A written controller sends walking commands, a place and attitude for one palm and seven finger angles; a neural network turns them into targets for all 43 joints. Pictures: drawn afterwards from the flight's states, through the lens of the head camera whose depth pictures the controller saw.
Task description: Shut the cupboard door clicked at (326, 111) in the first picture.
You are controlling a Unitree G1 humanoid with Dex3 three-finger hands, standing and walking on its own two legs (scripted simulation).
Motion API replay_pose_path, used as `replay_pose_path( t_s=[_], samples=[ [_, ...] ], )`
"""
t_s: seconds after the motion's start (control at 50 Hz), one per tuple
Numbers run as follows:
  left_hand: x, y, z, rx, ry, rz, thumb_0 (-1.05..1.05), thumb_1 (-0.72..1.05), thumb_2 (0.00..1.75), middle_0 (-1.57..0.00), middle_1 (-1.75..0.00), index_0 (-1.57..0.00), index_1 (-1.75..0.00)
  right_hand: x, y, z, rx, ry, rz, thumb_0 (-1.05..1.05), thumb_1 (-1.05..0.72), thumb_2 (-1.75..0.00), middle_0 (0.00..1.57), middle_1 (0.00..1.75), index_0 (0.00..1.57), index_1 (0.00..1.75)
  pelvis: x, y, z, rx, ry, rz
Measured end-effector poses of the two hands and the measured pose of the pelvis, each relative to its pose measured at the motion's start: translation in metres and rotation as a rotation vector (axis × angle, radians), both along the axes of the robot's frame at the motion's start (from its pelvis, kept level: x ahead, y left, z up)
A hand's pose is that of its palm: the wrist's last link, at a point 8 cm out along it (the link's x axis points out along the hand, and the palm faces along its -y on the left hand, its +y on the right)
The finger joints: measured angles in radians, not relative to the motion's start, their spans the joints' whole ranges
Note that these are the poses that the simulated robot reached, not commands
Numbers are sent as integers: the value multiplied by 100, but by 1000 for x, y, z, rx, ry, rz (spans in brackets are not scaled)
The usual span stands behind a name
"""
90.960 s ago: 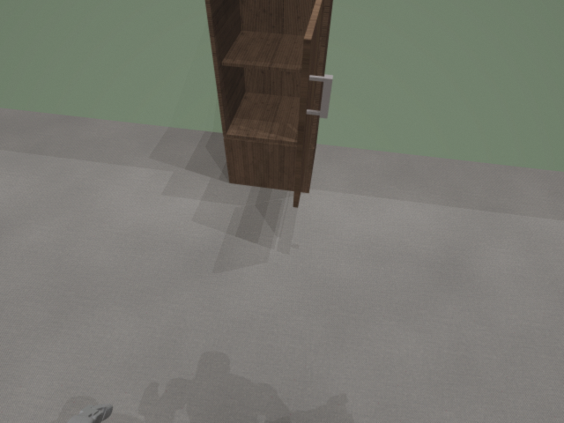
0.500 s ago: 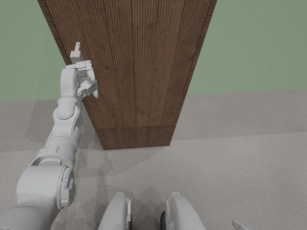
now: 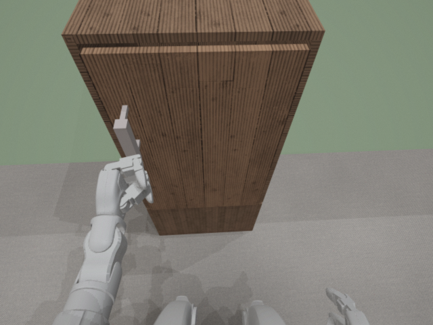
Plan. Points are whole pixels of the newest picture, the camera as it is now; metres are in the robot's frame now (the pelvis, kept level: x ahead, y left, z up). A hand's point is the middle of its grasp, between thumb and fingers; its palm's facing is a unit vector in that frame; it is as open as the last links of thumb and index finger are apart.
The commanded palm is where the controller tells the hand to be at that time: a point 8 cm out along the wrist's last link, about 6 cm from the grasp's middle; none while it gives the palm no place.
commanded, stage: draw the hand back to the body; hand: left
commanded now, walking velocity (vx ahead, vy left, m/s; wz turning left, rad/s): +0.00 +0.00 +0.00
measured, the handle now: (130, 136) +0.47 +0.19 +0.05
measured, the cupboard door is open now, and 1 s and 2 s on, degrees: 0 0 0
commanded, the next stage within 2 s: step back with the hand held close in 1.70 s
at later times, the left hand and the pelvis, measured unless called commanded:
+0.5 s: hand (119, 195) +0.30 +0.16 +0.11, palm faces +0.07 -1.00 -0.06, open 3.1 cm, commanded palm +0.27 +0.22 +0.12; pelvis +0.05 -0.02 +0.03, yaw +2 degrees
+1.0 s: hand (36, 205) +0.25 +0.23 +0.18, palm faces +0.33 -0.88 -0.35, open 3.8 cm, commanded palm +0.21 +0.27 +0.20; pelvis +0.04 -0.01 +0.07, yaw +1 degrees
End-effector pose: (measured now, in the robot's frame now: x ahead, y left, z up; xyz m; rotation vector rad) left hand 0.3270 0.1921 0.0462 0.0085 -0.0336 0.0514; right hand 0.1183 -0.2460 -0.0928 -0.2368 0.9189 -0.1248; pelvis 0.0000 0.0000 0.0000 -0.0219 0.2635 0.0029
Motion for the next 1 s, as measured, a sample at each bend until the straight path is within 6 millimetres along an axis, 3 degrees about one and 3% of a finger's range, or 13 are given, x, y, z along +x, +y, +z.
replay_pose_path(
  t_s=[0.14,0.26,0.4,0.64,0.72,1.0],
  samples=[
    [-6,-7,-1,-6,13,-14,1,90,90,-130,-150,-131,-150,70,10,9,12,-95,77,1,-90,-90,20,29,20,30,22,-3,0,1,7,17],
    [-17,-6,20,17,5,-15,1,90,90,-130,-150,-130,-150,99,19,18,55,-139,82,1,-90,-90,20,29,20,30,36,-7,6,5,-10,15],
    [-38,10,50,45,22,19,1,90,90,-130,-150,-131,-150,98,21,30,86,-140,78,1,-90,-90,20,29,20,30,46,-13,21,10,-50,23],
    [-70,32,88,56,-2,22,1,90,90,-128,-147,-128,-147,84,-5,50,37,-201,41,1,-90,-90,20,30,20,30,45,-20,34,16,-121,28],
    [-79,42,100,217,60,108,1,90,90,-122,-141,-122,-140,83,-9,59,16,-208,17,1,-90,-90,20,29,20,30,42,-20,42,22,-158,25],
    [-115,73,150,349,41,300,1,89,89,-88,-104,-88,-103,96,23,88,43,-277,57,1,-90,-90,20,29,20,30,39,-8,68,23,-281,14]
  ],
)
